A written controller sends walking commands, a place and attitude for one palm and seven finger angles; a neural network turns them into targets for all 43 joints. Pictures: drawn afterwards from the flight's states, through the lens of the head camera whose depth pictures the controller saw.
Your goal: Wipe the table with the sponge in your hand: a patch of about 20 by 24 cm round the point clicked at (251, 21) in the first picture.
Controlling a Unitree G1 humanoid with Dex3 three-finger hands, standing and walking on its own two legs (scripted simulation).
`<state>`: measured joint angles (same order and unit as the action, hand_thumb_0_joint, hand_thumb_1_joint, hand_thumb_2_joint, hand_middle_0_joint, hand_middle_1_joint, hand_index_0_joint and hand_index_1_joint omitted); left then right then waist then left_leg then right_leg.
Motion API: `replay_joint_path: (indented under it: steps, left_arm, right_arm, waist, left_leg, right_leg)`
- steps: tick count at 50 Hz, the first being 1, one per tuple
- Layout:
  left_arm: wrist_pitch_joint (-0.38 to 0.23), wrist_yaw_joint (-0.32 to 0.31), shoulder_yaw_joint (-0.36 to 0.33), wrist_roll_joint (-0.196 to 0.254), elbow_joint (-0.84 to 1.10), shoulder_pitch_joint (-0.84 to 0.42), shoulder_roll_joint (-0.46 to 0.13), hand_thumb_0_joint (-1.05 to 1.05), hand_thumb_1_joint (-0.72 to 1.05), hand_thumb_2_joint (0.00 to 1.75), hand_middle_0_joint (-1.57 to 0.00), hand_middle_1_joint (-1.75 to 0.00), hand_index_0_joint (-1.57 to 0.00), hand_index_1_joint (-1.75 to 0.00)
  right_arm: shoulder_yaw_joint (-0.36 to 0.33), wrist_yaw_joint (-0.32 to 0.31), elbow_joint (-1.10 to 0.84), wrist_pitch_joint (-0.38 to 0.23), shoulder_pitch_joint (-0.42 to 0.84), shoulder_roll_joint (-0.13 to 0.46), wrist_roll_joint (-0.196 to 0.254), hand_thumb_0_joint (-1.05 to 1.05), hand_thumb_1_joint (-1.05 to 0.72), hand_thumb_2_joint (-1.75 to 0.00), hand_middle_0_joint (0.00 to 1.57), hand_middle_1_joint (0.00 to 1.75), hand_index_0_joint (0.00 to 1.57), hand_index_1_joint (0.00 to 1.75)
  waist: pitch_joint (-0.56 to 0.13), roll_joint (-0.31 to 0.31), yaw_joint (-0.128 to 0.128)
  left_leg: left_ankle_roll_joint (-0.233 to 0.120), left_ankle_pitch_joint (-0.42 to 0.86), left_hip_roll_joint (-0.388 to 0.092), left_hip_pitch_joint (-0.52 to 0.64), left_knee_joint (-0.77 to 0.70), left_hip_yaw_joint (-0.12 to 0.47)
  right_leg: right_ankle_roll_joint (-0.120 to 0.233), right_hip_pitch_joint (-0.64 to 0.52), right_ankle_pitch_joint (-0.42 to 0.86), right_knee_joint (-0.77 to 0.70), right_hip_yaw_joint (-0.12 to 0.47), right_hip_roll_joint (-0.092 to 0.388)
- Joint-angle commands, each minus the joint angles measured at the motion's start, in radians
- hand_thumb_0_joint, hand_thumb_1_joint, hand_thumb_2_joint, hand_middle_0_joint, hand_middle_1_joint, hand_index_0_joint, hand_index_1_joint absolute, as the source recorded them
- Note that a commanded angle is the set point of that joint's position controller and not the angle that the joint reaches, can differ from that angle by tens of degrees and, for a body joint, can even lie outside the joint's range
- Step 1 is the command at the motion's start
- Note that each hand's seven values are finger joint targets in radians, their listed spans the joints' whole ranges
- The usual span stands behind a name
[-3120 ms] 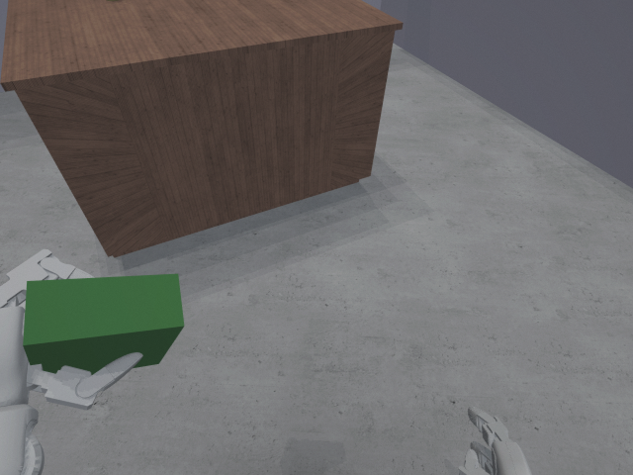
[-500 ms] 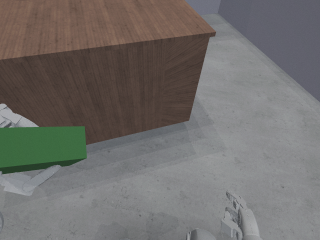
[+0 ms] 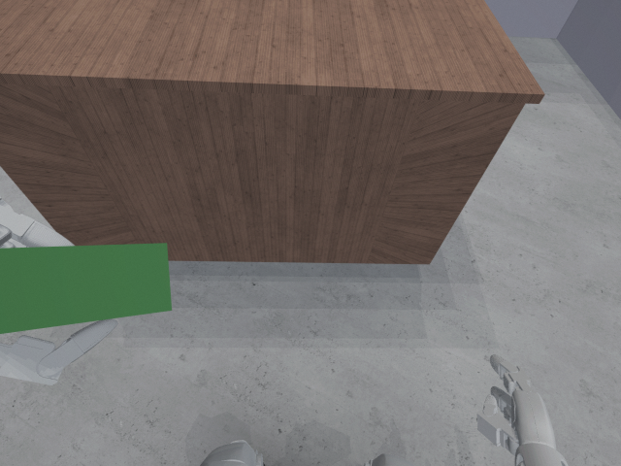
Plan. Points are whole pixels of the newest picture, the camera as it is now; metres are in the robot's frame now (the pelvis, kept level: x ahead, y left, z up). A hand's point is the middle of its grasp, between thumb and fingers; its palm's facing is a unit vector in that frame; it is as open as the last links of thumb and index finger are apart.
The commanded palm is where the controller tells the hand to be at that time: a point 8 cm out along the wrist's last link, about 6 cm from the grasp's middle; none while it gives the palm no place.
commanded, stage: walk to a spot facing it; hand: left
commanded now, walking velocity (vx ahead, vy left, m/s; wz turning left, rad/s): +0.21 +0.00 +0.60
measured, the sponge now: (98, 289) +0.23 +0.20 +0.18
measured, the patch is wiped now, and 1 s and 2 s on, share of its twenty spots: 0.00 0.00 0.00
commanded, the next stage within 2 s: none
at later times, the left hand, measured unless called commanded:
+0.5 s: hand (61, 349) +0.18 +0.20 +0.19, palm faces +0.63 -0.66 -0.41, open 9.5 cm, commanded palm +0.11 +0.23 +0.20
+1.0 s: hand out of the picture +0.05 +0.18 +0.21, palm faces +0.80 -0.39 -0.47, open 9.6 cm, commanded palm -0.01 +0.19 +0.20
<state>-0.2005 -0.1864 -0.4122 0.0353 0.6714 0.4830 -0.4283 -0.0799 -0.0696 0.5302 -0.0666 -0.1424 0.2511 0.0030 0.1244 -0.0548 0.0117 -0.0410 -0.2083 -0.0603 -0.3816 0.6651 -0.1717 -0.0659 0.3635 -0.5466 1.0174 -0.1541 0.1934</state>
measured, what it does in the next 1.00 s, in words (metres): steps to the right, turning left: right foot, then left foot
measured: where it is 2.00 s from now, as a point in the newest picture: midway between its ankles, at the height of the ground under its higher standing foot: outside the picture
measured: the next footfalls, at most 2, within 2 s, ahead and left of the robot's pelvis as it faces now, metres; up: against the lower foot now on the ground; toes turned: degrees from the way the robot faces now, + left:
right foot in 0.30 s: +0.14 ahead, -0.16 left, +0.00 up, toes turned +4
left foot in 0.68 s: +0.01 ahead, +0.05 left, +0.00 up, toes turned +31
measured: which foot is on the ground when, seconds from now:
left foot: down 0.00-0.30, up 0.32-0.66, down 0.68-1.00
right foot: up 0.00-0.28, down 0.30-0.68, up 0.70-0.98, down 1.00-1.00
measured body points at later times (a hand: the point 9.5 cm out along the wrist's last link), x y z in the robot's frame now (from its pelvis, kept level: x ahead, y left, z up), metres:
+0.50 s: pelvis +0.05 -0.09 +0.02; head +0.07 -0.10 +0.47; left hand +0.14 +0.23 +0.21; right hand +0.29 -0.26 -0.07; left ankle +0.00 +0.04 -0.63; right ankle +0.10 -0.16 -0.72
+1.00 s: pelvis +0.03 -0.13 +0.01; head +0.04 -0.14 +0.46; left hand +0.00 +0.20 +0.23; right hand +0.27 -0.19 -0.09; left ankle -0.02 +0.03 -0.71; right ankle +0.09 -0.20 -0.71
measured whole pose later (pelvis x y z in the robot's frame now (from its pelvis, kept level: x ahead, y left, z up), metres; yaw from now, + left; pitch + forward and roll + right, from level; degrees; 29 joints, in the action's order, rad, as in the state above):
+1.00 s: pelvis +0.03 -0.13 +0.01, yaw +36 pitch -1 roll -1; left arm -0.16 -0.14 -0.37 0.04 0.54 0.50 -0.39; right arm 0.04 -0.03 0.62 -0.10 -0.24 0.14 0.00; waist 0.02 0.06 -0.03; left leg 0.02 -0.25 -0.03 -0.34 0.58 0.10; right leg -0.06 0.27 -0.46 0.62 -0.12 0.01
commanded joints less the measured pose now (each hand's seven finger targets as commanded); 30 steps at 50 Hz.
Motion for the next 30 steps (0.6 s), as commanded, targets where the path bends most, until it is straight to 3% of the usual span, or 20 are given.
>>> replay_joint_path:
  steps: [1, 3, 5, 7, 10, 12, 13, 14, 15, 16, 17, 18, 20, 21, 24, 26, 28, 30]
  left_arm:
    - [-0.074, 0.011, -0.155, -0.003, 0.181, -0.025, -0.171, 0.00, 0.10, 1.30, -1.20, -1.60, -1.20, -1.60]
    - [-0.072, 0.024, -0.139, 0.011, 0.229, 0.020, -0.137, 0.00, 0.10, 1.30, -1.20, -1.60, -1.20, -1.60]
    - [-0.071, 0.031, -0.117, 0.023, 0.244, 0.056, -0.102, 0.00, 0.10, 1.30, -1.20, -1.60, -1.20, -1.60]
    - [-0.062, 0.034, -0.101, 0.032, 0.194, 0.071, -0.080, 0.00, 0.10, 1.30, -1.20, -1.60, -1.20, -1.60]
    - [-0.043, 0.037, -0.081, 0.029, 0.122, 0.005, -0.075, 0.00, 0.10, 1.30, -1.20, -1.60, -1.20, -1.60]
    - [-0.019, 0.039, -0.055, 0.022, 0.052, -0.045, -0.060, 0.00, 0.10, 1.30, -1.20, -1.60, -1.20, -1.60]
    - [-0.009, 0.037, -0.046, 0.016, 0.040, -0.086, -0.057, 0.00, 0.10, 1.30, -1.20, -1.60, -1.20, -1.60]
    - [0.001, 0.035, -0.045, 0.002, 0.037, -0.142, -0.090, 0.00, 0.10, 1.30, -1.20, -1.60, -1.20, -1.60]
    - [0.019, 0.025, -0.053, -0.004, 0.007, -0.184, -0.144, 0.00, 0.10, 1.30, -1.20, -1.60, -1.20, -1.60]
    - [0.026, 0.008, -0.081, 0.006, -0.001, -0.232, -0.176, 0.00, 0.10, 1.30, -1.20, -1.60, -1.20, -1.60]
    - [0.028, 0.010, -0.041, -0.001, -0.016, -0.211, -0.135, 0.00, 0.10, 1.30, -1.20, -1.60, -1.20, -1.60]
    - [0.013, 0.019, -0.029, 0.003, 0.023, -0.201, -0.129, 0.00, 0.10, 1.30, -1.20, -1.60, -1.20, -1.60]
    - [-0.003, 0.023, -0.042, 0.003, 0.057, -0.179, -0.133, 0.00, 0.10, 1.30, -1.20, -1.60, -1.20, -1.60]
    - [-0.007, 0.019, -0.050, 0.001, 0.066, -0.162, -0.139, 0.00, 0.10, 1.30, -1.20, -1.60, -1.20, -1.60]
    - [-0.014, 0.004, -0.091, 0.012, 0.083, -0.084, -0.153, 0.00, 0.10, 1.30, -1.20, -1.60, -1.20, -1.60]
    - [-0.012, -0.006, -0.109, 0.018, 0.093, -0.029, -0.148, 0.00, 0.10, 1.30, -1.20, -1.60, -1.20, -1.60]
    - [-0.014, -0.015, -0.112, 0.018, 0.117, -0.005, -0.134, 0.00, 0.10, 1.30, -1.20, -1.60, -1.20, -1.60]
    - [-0.011, -0.018, -0.105, 0.023, 0.101, 0.010, -0.115, 0.00, 0.10, 1.30, -1.20, -1.60, -1.20, -1.60]
  right_arm:
    - [-0.026, 0.034, -0.101, -0.048, -0.002, 0.100, 0.030, 0.00, -0.90, -0.90, 0.20, 0.30, 0.20, 0.30]
    - [-0.014, 0.042, -0.095, -0.053, 0.006, 0.078, 0.029, 0.00, -0.90, -0.90, 0.20, 0.30, 0.20, 0.30]
    - [0.000, 0.043, -0.098, -0.067, 0.012, 0.068, 0.024, 0.00, -0.90, -0.90, 0.20, 0.30, 0.20, 0.30]
    - [0.012, 0.034, -0.090, -0.077, -0.003, 0.064, 0.020, 0.00, -0.90, -0.90, 0.20, 0.30, 0.20, 0.30]
    - [0.025, 0.011, -0.081, -0.087, -0.004, 0.064, 0.014, 0.00, -0.90, -0.90, 0.20, 0.30, 0.20, 0.30]
    - [0.031, 0.002, -0.066, -0.089, -0.004, 0.063, 0.012, 0.00, -0.90, -0.90, 0.20, 0.30, 0.20, 0.30]
    - [0.038, 0.000, -0.063, -0.089, 0.003, 0.056, 0.011, 0.00, -0.90, -0.90, 0.20, 0.30, 0.20, 0.30]
    - [0.046, -0.003, -0.059, -0.089, 0.003, 0.039, 0.015, 0.00, -0.90, -0.90, 0.20, 0.30, 0.20, 0.30]
    - [0.055, -0.010, -0.070, -0.085, 0.026, 0.011, 0.011, 0.00, -0.90, -0.90, 0.20, 0.30, 0.20, 0.30]
    - [0.055, -0.017, -0.059, -0.097, 0.035, 0.044, -0.008, 0.00, -0.90, -0.90, 0.20, 0.30, 0.20, 0.30]
    - [0.051, -0.010, -0.040, -0.094, 0.020, 0.046, -0.017, 0.00, -0.90, -0.90, 0.20, 0.30, 0.20, 0.30]
    - [0.049, -0.006, -0.036, -0.083, 0.040, 0.044, -0.014, 0.00, -0.90, -0.90, 0.20, 0.30, 0.20, 0.30]
    - [0.059, -0.014, -0.044, -0.063, 0.082, 0.032, -0.006, 0.00, -0.90, -0.90, 0.20, 0.30, 0.20, 0.30]
    - [0.054, -0.021, -0.051, -0.060, 0.088, 0.037, -0.006, 0.00, -0.90, -0.90, 0.20, 0.30, 0.20, 0.30]
    - [0.046, -0.035, -0.079, -0.046, 0.075, 0.029, -0.014, 0.00, -0.90, -0.90, 0.20, 0.30, 0.20, 0.30]
    - [0.044, -0.032, -0.107, -0.040, 0.049, 0.028, -0.019, 0.00, -0.90, -0.90, 0.20, 0.30, 0.20, 0.30]
    - [0.040, -0.026, -0.124, -0.036, 0.030, 0.027, -0.020, 0.00, -0.90, -0.90, 0.20, 0.30, 0.20, 0.30]
    - [0.043, -0.021, -0.130, -0.027, 0.003, 0.026, -0.018, 0.00, -0.90, -0.90, 0.20, 0.30, 0.20, 0.30]
  waist:
    - [-0.308, 0.273, 0.016]
    - [-0.265, 0.311, 0.000]
    - [-0.252, 0.361, -0.009]
    - [-0.238, 0.357, -0.008]
    - [-0.206, 0.307, -0.014]
    - [-0.201, 0.269, -0.029]
    - [-0.203, 0.213, -0.037]
    - [-0.195, 0.065, -0.034]
    - [-0.166, -0.258, -0.029]
    - [-0.182, -0.220, -0.041]
    - [-0.177, -0.193, -0.019]
    - [-0.151, -0.164, -0.017]
    - [-0.158, -0.100, -0.015]
    - [-0.163, -0.090, -0.016]
    - [-0.212, -0.086, -0.026]
    - [-0.235, -0.100, -0.045]
    - [-0.264, -0.110, -0.053]
    - [-0.292, -0.091, -0.031]
  left_leg:
    - [-0.238, 0.538, -0.345, 0.434, -0.229, 0.572]
    - [-0.178, 0.329, -0.257, 0.267, -0.278, 0.419]
    - [-0.131, 0.219, -0.194, 0.125, -0.316, 0.324]
    - [-0.125, 0.088, -0.186, 0.057, -0.354, 0.319]
    - [-0.124, 0.028, -0.199, 0.048, -0.338, 0.353]
    - [-0.096, -0.002, -0.171, 0.034, -0.251, 0.332]
    - [-0.066, -0.036, -0.134, 0.004, -0.168, 0.313]
    - [-0.017, -0.183, -0.050, -0.053, -0.015, 0.239]
    - [0.054, -0.406, 0.085, -0.245, 0.319, 0.123]
    - [0.065, -0.379, 0.063, -0.238, 0.539, 0.197]
    - [0.077, -0.312, 0.048, -0.231, 0.642, 0.215]
    - [0.098, -0.253, 0.028, -0.241, 0.706, 0.203]
    - [0.113, -0.210, 0.009, -0.190, 0.657, 0.174]
    - [0.113, -0.215, 0.001, -0.163, 0.582, 0.161]
    - [0.099, -0.224, -0.001, -0.052, 0.305, 0.096]
    - [0.092, -0.245, 0.008, -0.033, 0.176, 0.053]
    - [0.084, -0.266, 0.007, -0.022, 0.066, 0.048]
    - [0.082, -0.192, 0.030, 0.020, -0.090, 0.027]
  right_leg:
    - [-0.014, 0.395, -0.061, 0.330, 0.153, -0.060]
    - [-0.022, 0.297, 0.068, 0.199, 0.116, -0.062]
    - [-0.025, 0.137, 0.145, 0.042, 0.063, -0.089]
    - [-0.026, 0.038, 0.160, -0.085, 0.033, -0.118]
    - [-0.035, -0.033, 0.134, -0.251, 0.015, -0.154]
    - [-0.035, -0.131, 0.150, -0.405, -0.003, -0.186]
    - [-0.029, -0.200, 0.208, -0.534, 0.006, -0.174]
    - [0.012, -0.240, 0.265, -0.690, 0.120, -0.054]
    - [0.128, -0.270, 0.344, -0.772, 0.499, 0.226]
    - [0.189, -0.195, 0.409, -0.788, 0.548, 0.326]
    - [0.193, -0.164, 0.400, -0.776, 0.521, 0.293]
    - [0.184, -0.164, 0.463, -0.750, 0.409, 0.250]
    - [0.166, -0.162, 0.564, -0.710, 0.178, 0.188]
    - [0.163, -0.172, 0.617, -0.699, 0.132, 0.180]
    - [0.156, -0.209, 0.658, -0.668, 0.054, 0.167]
    - [0.174, -0.249, 0.696, -0.653, 0.074, 0.180]
    - [0.187, -0.294, 0.756, -0.612, 0.089, 0.205]
    - [0.156, -0.328, 0.800, -0.522, 0.052, 0.185]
